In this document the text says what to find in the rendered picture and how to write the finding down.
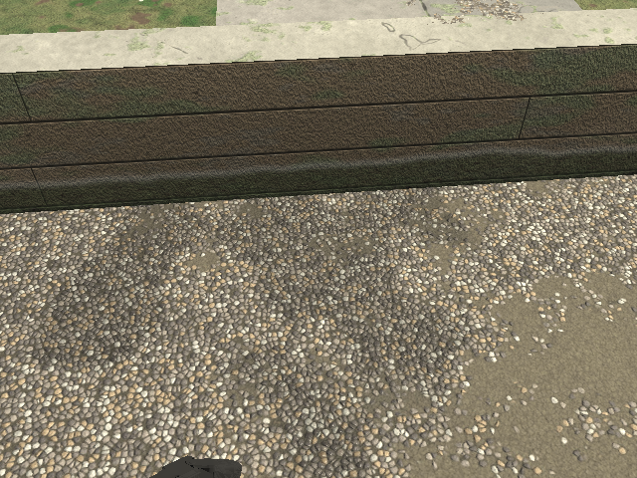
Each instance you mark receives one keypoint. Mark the robot left hand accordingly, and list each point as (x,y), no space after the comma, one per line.
(188,467)

